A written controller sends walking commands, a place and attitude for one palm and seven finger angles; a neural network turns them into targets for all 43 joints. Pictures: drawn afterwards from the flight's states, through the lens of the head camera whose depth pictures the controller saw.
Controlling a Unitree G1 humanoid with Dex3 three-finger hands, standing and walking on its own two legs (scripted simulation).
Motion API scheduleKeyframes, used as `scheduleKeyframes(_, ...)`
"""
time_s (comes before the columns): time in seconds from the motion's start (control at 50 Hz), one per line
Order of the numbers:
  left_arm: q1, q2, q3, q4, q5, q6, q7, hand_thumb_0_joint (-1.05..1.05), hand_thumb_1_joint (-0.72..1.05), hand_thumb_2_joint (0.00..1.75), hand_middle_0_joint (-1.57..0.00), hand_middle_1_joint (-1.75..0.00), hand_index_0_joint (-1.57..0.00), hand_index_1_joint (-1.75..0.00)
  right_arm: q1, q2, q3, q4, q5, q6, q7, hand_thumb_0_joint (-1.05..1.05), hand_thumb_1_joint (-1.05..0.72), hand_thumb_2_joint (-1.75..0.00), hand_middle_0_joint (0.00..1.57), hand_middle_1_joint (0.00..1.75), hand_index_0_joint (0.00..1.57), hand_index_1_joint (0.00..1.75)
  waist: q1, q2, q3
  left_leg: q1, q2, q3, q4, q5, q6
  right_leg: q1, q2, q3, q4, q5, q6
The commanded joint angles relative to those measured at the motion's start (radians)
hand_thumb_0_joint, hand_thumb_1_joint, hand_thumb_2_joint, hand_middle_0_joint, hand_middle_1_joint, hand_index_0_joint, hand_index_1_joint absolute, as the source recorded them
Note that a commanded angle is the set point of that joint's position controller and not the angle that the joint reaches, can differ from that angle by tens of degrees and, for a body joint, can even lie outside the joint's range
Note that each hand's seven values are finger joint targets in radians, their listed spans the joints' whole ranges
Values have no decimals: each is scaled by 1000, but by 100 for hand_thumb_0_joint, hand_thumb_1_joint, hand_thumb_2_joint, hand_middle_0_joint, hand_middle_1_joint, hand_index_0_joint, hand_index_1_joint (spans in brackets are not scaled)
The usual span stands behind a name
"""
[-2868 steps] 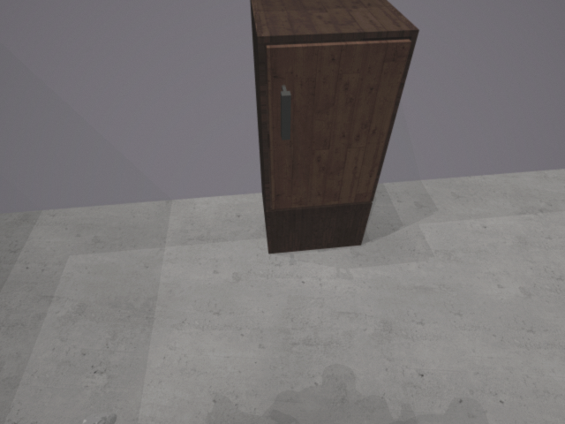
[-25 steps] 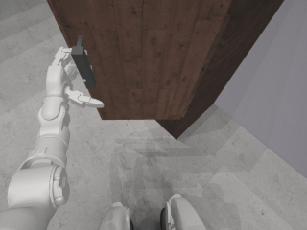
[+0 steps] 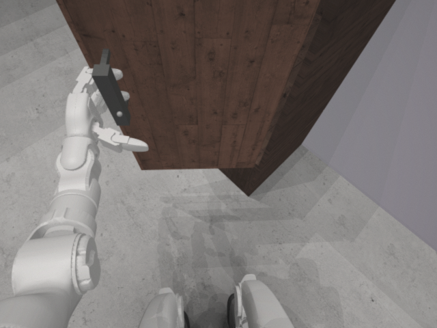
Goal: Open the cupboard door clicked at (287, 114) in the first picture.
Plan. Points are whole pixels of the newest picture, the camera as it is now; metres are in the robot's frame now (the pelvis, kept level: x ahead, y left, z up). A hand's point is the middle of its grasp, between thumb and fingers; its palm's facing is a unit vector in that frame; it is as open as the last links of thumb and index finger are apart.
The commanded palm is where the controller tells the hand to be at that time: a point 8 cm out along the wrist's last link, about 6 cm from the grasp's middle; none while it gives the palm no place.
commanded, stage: slide the fingers in behind the handle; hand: left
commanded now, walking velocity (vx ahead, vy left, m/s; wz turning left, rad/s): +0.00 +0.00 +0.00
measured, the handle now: (115, 89) +0.55 +0.16 +0.05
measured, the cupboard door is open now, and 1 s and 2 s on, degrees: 48 48 82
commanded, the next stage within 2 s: close the thumb around the handle in 0.18 s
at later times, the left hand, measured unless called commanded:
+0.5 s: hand (121, 112) +0.49 +0.14 +0.05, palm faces -0.01 -1.00 -0.03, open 12.7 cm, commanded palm +0.46 +0.19 +0.05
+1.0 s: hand (124, 113) +0.49 +0.14 +0.05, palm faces +0.01 -1.00 -0.02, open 6.1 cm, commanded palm +0.46 +0.19 +0.05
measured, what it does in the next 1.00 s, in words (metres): stands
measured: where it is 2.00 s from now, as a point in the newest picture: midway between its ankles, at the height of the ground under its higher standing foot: outside the picture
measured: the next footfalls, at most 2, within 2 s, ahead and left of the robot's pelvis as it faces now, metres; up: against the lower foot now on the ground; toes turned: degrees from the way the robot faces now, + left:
none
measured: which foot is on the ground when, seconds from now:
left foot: down 0.00-1.00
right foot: down 0.00-1.00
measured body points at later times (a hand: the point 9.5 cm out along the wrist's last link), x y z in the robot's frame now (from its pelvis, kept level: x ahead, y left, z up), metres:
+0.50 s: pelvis +0.01 +0.01 +0.00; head +0.14 +0.01 +0.43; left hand +0.48 +0.20 +0.05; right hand +0.03 -0.25 -0.12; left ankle +0.00 +0.10 -0.65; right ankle +0.04 -0.10 -0.65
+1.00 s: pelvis +0.00 +0.00 +0.00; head +0.14 +0.00 +0.43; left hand +0.48 +0.19 +0.05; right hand +0.04 -0.26 -0.12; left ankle +0.00 +0.10 -0.65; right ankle +0.04 -0.10 -0.65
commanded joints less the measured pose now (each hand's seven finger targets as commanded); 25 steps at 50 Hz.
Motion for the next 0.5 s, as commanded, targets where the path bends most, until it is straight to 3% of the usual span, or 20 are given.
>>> scheduleKeyframes(0.0,-440,165,-11,-198,-15,-66,-4,0,-50,30,-30,-120,-30,-120,142,-158,-57,-42,6,-22,-10,0,-90,-90,20,30,20,30,-33,46,-487,232,-37,-60,-119,324,-2,317,28,66,-121,292,16)
scheduleKeyframes(0.02,-446,179,1,-200,-18,-66,-4,0,-50,30,-30,-120,-30,-120,153,-162,-57,-43,6,-22,-12,0,-90,-90,20,30,20,30,-30,26,-493,244,-36,-69,-121,340,0,317,31,57,-113,298,13)
scheduleKeyframes(0.04,-448,169,-7,-205,-15,-63,-3,0,-50,30,-30,-120,-30,-120,151,-161,-58,-42,5,-21,-11,0,-90,-90,20,30,20,30,-27,58,-509,257,-36,-68,-123,349,-4,312,29,57,-112,300,15)
scheduleKeyframes(0.06,-433,166,-1,-193,-17,-56,0,0,-50,30,-30,-120,-30,-120,154,-162,-58,-40,5,-20,-10,0,-90,-90,20,30,20,30,-23,48,-510,263,-36,-69,-123,362,-5,314,30,54,-112,309,14)
scheduleKeyframes(0.12,-440,171,0,-190,-15,-49,10,0,-50,30,-30,-120,-30,-120,157,-162,-56,-43,2,-17,-10,0,-90,-90,20,30,20,30,-26,46,-488,255,-36,-70,-122,366,-3,300,31,50,-110,307,13)
scheduleKeyframes(0.18,-411,203,33,-182,-5,-51,24,0,-50,30,-30,-120,-30,-120,155,-162,-57,-46,2,-13,-8,0,-90,-90,20,30,20,30,-13,13,-496,222,-38,-65,-122,360,-2,336,30,56,-109,318,15)
scheduleKeyframes(0.26,-416,209,33,-216,2,-69,27,0,-50,30,-30,-120,-30,-120,153,-158,-55,-50,0,-13,-6,0,-90,-90,20,30,20,30,-7,50,-519,251,-37,-63,-118,399,-5,339,30,59,-100,352,13)
scheduleKeyframes(0.3,-394,192,24,-216,4,-69,24,0,-39,35,-31,-121,-31,-121,154,-156,-59,-50,0,-10,-4,0,-90,-90,20,30,20,30,-5,48,-519,269,-33,-65,-118,418,-8,329,31,52,-99,356,12)
scheduleKeyframes(0.32,-415,167,-3,-248,0,-73,21,0,-33,37,-31,-122,-31,-122,157,-155,-58,-56,0,-12,-3,0,-90,-90,20,30,20,30,-12,81,-534,306,-32,-71,-120,458,-10,314,33,46,-93,372,9)
scheduleKeyframes(0.38,-379,160,3,-230,-11,-60,19,0,-16,44,-32,-124,-32,-124,154,-160,-63,-48,3,-7,-1,0,-90,-90,20,30,20,30,-13,37,-521,298,-29,-69,-125,431,-11,318,33,45,-108,352,14)
scheduleKeyframes(0.44,-389,117,-30,-220,-15,-51,20,0,0,52,-34,-125,-34,-125,153,-155,-61,-47,6,-6,-3,0,-90,-90,20,30,20,30,-23,38,-482,298,-28,-73,-133,428,-12,296,34,39,-113,343,14)
scheduleKeyframes(0.48,-404,120,-28,-219,-11,-51,26,0,12,56,-34,-127,-34,-127,156,-157,-64,-38,4,-6,-2,0,-90,-90,20,30,20,30,-24,24,-466,292,-28,-76,-136,404,-12,290,33,37,-116,322,14)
